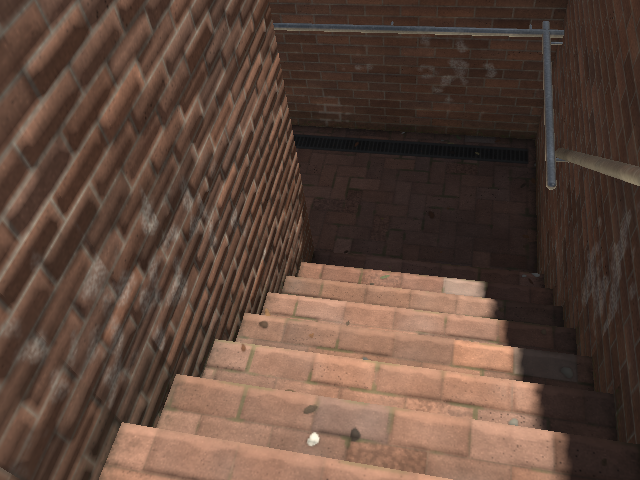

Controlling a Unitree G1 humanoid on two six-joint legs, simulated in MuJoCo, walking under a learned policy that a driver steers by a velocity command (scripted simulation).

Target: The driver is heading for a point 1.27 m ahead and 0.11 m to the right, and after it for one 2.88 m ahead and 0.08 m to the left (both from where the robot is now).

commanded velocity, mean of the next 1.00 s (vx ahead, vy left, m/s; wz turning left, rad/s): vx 0.01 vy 0.00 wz -0.55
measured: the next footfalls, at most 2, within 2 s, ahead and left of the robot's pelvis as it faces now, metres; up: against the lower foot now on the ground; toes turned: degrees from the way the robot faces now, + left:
left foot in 0.34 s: +0.10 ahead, +0.21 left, +0.00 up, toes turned -31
right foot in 0.72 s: +0.01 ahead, +0.01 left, +0.00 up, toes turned -25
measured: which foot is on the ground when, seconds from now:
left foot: up 0.00-0.32, down 0.34-1.00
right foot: down 0.00-0.36, up 0.38-0.70, down 0.72-1.00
